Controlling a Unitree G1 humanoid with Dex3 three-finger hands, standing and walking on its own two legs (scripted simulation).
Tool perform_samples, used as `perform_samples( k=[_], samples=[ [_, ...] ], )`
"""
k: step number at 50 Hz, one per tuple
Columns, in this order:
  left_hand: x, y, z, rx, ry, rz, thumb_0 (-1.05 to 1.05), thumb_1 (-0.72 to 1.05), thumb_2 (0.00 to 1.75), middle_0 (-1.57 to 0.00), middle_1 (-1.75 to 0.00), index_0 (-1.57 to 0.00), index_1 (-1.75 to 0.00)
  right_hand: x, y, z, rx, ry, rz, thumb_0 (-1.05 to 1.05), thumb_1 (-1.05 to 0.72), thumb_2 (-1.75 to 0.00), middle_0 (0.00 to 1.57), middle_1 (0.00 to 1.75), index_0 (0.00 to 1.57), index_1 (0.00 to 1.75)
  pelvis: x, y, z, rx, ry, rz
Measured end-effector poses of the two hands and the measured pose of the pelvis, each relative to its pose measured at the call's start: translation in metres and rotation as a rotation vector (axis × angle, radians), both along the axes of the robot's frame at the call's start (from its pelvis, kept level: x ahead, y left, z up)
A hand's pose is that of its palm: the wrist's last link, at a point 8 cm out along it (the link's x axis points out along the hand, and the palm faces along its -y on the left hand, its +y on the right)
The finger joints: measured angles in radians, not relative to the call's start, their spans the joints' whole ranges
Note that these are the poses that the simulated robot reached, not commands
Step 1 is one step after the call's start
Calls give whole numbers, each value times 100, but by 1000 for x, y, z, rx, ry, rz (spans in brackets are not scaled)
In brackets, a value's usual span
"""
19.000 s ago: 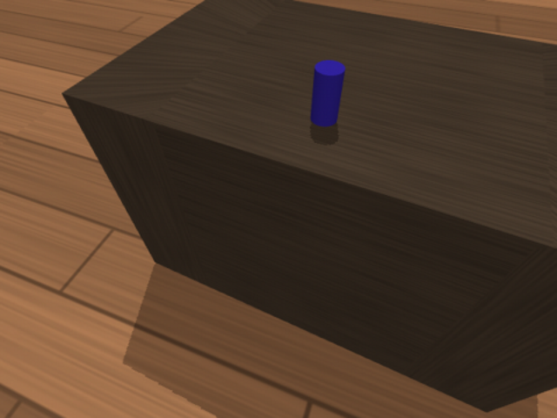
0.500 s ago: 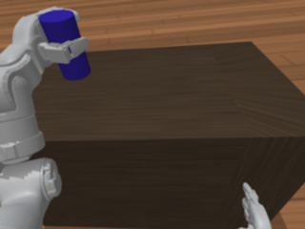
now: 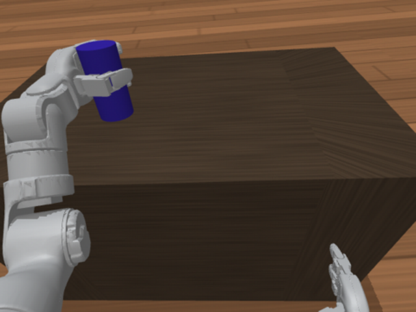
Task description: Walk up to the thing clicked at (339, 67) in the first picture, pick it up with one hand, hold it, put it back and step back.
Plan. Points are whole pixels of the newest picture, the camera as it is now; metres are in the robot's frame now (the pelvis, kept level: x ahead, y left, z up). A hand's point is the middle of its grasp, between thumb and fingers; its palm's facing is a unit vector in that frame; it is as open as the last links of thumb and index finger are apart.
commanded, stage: crouch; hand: left
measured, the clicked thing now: (107, 82) +0.39 +0.18 +0.29
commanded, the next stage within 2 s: lower in 1.50 s
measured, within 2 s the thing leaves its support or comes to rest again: neither
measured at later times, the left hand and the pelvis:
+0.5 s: hand (120, 82) +0.47 +0.19 +0.25, palm faces +0.13 -0.99 +0.00, open 8.5 cm; pelvis +0.02 +0.00 +0.00, yaw -1 degrees
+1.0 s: hand (126, 88) +0.49 +0.19 +0.23, palm faces +0.14 -0.99 +0.00, open 8.5 cm; pelvis +0.03 +0.00 +0.00, yaw -1 degrees
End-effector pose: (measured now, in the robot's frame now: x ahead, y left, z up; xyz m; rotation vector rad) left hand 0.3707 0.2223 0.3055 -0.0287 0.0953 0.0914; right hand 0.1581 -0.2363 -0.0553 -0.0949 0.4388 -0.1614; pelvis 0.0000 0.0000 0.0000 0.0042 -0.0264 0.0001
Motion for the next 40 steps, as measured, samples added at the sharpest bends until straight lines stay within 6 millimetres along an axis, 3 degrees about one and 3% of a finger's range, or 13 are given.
perform_samples(
  k=[6, 11, 25, 40],
  samples=[
    [28, -1, -23, -20, -29, 13, -1, -27, 119, -81, -115, -82, -114, -18, -13, -3, -44, 34, -63, -2, 58, -5, 6, 5, 6, 5, -2, -1, -1, 0, 22, -9],
    [44, 5, -30, -4, -70, 51, -1, -27, 118, -81, -115, -82, -113, -27, -18, -9, -61, 76, -90, -2, 57, -5, 5, 5, 5, 5, 1, -1, -2, -3, 44, -17],
    [71, 14, -52, 29, -64, 36, -1, -27, 119, -81, -115, -81, -114, 4, -14, -3, -72, 46, -64, -2, 56, -5, 6, 5, 6, 5, 21, -1, 0, -5, 83, -19],
    [88, 15, -61, 28, -95, 47, -1, -26, 119, -80, -116, -81, -114, 7, -14, -8, -71, 110, -69, -2, 55, -5, 6, 5, 6, 5, 31, 0, 2, -7, 93, -20]
  ],
)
